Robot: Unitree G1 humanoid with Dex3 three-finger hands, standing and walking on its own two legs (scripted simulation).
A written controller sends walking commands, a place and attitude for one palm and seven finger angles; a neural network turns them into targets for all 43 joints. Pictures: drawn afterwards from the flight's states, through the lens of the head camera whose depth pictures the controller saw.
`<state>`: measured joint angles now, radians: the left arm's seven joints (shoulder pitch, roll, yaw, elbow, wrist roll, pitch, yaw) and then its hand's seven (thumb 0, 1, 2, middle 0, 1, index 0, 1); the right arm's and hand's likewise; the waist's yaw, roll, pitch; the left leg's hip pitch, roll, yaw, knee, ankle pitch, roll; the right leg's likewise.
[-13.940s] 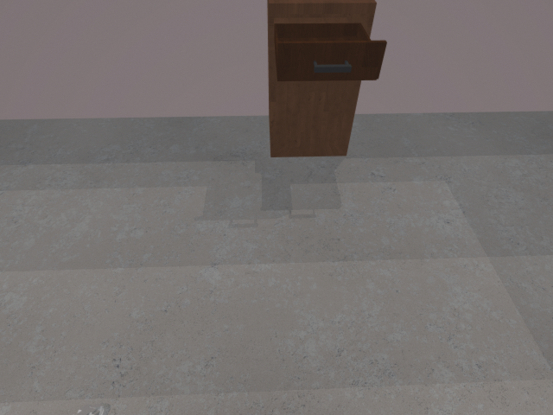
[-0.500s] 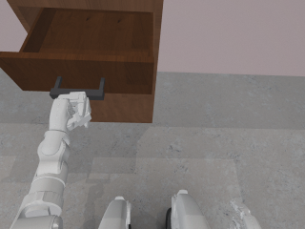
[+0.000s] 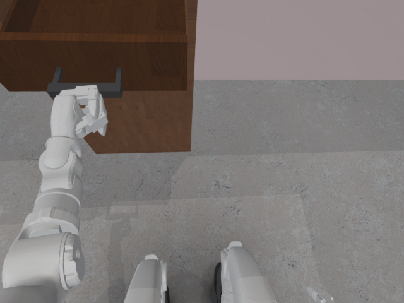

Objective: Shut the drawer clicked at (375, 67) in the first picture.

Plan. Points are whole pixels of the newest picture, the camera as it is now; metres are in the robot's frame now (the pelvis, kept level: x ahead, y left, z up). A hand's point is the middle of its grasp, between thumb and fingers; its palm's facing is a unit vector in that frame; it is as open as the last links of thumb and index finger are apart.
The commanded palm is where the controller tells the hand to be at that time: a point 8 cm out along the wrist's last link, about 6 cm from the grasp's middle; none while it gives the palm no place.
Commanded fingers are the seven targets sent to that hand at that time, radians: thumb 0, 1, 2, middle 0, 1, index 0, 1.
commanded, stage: push the drawer shut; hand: left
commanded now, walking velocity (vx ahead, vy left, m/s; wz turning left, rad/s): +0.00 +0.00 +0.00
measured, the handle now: (87, 81) +0.55 +0.20 +0.04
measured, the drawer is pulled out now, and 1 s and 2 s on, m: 0.13 0.02 0.00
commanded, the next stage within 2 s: pull the fist back off the drawer in 1.52 s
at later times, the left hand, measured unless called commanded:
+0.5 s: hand (104, 92) +0.52 +0.17 +0.03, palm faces -0.03 -1.00 -0.05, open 3.1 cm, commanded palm +0.51 +0.22 +0.04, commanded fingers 0.00 0.90 0.90 -1.40 -1.60 -1.40 -1.60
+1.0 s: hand (106, 68) +0.58 +0.17 +0.04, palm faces -0.03 -1.00 -0.04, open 3.1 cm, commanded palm +0.58 +0.21 +0.04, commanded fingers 0.00 0.90 0.90 -1.40 -1.60 -1.40 -1.60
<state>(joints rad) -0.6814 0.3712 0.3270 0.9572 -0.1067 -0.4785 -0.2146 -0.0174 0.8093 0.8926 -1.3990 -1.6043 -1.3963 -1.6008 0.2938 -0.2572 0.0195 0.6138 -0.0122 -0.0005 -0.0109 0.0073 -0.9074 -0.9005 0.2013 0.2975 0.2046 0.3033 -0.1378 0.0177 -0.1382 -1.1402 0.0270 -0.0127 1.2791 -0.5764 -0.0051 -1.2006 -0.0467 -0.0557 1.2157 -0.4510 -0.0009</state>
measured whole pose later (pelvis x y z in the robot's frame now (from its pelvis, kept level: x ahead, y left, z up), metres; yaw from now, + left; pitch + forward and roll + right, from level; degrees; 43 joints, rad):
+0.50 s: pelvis +0.00 +0.00 -0.01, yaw -1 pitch +28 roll -2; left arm -0.90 0.49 0.41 1.13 -0.05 -0.45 -0.23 0.00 0.79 0.88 -1.40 -1.60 -1.40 -1.60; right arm 0.31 -0.26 0.04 0.61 -0.03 0.04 0.00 0.00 -0.91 -0.90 0.20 0.30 0.20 0.30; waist -0.20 0.03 -0.12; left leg -1.23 0.04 -0.02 1.32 -0.58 0.00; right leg -1.28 -0.03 -0.06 1.23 -0.44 0.00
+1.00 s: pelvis -0.01 +0.01 -0.02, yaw -2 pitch +32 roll -5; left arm -1.16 0.67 0.45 1.27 0.03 -0.37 -0.22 0.01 0.76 0.86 -1.40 -1.60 -1.40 -1.60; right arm 0.35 -0.26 0.08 0.60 -0.05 0.06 0.01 0.00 -0.91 -0.90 0.20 0.30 0.20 0.30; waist -0.28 0.04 -0.11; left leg -1.36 0.05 -0.04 1.38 -0.59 0.01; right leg -1.39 -0.02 -0.08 1.25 -0.43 0.01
